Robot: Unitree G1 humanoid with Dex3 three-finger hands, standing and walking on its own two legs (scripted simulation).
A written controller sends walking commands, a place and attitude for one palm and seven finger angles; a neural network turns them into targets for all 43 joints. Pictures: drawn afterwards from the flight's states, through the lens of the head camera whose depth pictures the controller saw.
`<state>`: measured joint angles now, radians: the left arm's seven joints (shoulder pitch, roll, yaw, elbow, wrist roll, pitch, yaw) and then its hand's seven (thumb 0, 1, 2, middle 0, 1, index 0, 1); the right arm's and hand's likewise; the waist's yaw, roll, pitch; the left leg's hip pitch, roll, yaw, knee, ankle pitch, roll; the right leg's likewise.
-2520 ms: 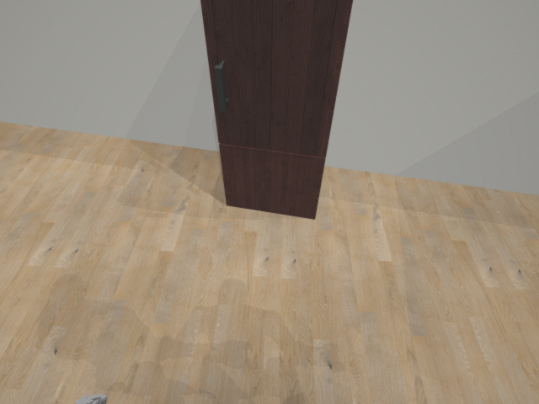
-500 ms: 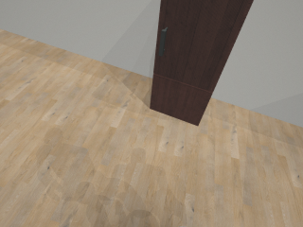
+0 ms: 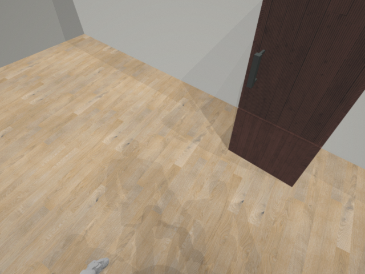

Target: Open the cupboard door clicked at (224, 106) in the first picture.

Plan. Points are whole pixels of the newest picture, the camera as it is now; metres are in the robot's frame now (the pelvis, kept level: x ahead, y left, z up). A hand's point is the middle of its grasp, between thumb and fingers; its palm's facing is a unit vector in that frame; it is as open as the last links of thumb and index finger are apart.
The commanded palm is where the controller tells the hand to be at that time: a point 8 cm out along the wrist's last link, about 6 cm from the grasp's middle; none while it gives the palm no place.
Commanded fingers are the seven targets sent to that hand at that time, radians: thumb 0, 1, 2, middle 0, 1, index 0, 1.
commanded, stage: walk to a spot facing it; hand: left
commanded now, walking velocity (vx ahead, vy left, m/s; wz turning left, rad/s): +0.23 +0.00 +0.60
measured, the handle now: (256, 69) +0.94 -0.30 -0.07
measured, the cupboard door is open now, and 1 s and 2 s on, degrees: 0 0 0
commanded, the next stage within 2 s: turn to face it in 0.22 s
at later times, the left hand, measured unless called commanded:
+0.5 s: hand out of the picture +0.07 +0.25 -0.18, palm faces +0.28 -0.94 -0.22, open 7.4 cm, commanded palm none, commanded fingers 0.00 0.90 0.90 -0.20 -0.30 -0.20 -0.30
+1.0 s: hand (111, 227) +0.27 +0.21 -0.15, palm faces -0.08 -0.96 -0.27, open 7.4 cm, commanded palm none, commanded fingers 0.00 0.90 0.90 -0.20 -0.30 -0.20 -0.30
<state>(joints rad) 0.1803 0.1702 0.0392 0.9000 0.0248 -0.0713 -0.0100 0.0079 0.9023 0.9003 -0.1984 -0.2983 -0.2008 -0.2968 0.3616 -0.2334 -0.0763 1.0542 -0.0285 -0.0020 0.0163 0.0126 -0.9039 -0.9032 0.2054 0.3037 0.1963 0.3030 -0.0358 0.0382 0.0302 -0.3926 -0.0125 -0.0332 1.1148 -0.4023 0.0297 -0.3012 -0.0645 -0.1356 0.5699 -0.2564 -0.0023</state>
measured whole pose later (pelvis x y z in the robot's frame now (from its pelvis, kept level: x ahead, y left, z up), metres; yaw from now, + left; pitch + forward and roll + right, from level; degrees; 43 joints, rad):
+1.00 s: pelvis +0.16 +0.02 +0.00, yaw -7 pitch -1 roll +0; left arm 0.18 0.20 0.07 0.92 0.02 0.03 0.00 0.01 0.90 0.90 -0.20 -0.30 -0.20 -0.30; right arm 0.24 -0.26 -0.08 1.00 -0.02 0.06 -0.02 0.01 -0.91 -0.90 0.20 0.30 0.19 0.30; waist -0.02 0.05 0.08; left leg -0.41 0.14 0.19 0.93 -0.49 -0.04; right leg -0.27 -0.02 -0.09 0.62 -0.33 -0.03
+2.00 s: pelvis +0.14 +0.04 +0.01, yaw -35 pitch -1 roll +0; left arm 0.19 0.17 0.04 0.96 0.02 0.03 0.00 0.01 0.90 0.90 -0.20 -0.30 -0.20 -0.30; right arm 0.22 -0.23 -0.06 0.99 -0.02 0.06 -0.02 0.01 -0.91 -0.90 0.20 0.30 0.19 0.30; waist -0.01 0.02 0.06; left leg -0.41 0.08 0.05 0.89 -0.41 -0.07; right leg -0.24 0.01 -0.02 0.50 -0.25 -0.03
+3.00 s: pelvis +0.35 -0.07 -0.01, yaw -37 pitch -2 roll -1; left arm 0.38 0.16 0.04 1.15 0.02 -0.01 0.00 0.01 0.91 0.90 -0.20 -0.30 -0.20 -0.30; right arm 0.14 -0.18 -0.04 0.98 -0.03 -0.06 0.01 0.01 -0.91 -0.90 0.20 0.30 0.19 0.30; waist 0.04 -0.03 0.06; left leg -0.37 0.08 0.16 0.64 -0.24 0.05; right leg -0.20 -0.09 -0.10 0.87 -0.51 0.02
